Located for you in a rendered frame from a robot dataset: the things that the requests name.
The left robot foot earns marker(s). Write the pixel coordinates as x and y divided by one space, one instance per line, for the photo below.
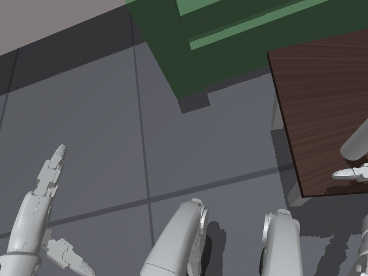
205 255

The left robot arm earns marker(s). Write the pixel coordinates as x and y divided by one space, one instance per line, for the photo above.
19 264

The right robot hand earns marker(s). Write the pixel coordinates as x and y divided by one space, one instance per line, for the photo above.
361 173

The sofa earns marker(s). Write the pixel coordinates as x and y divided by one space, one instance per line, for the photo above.
197 43

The can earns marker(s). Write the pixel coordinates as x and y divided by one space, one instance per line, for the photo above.
357 145

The left robot hand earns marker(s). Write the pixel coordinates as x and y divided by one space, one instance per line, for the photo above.
30 231

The right robot arm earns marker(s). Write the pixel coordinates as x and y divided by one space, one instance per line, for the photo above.
360 267

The coffee table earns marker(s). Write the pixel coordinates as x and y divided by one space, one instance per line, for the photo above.
321 98

